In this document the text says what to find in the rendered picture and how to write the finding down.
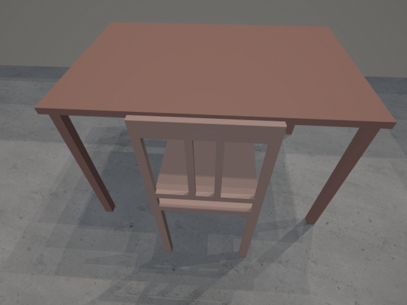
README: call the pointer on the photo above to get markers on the table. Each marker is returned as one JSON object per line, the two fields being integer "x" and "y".
{"x": 298, "y": 74}

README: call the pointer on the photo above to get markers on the chair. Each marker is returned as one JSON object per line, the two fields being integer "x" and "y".
{"x": 208, "y": 167}

